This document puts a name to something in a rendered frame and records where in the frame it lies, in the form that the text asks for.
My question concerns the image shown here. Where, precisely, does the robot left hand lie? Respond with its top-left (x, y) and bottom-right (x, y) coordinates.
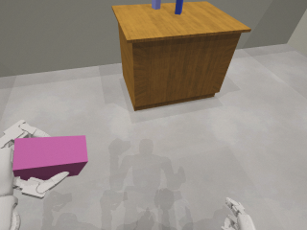
top-left (0, 120), bottom-right (69, 199)

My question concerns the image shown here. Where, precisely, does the robot right hand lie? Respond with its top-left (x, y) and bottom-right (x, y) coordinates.
top-left (221, 197), bottom-right (256, 230)

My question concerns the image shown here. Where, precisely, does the robot left forearm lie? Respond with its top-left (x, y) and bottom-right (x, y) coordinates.
top-left (0, 195), bottom-right (21, 230)

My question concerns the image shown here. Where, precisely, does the sponge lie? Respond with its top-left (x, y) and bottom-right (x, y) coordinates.
top-left (12, 135), bottom-right (88, 181)

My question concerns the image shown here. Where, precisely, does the table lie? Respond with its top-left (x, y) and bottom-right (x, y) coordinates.
top-left (111, 1), bottom-right (251, 111)

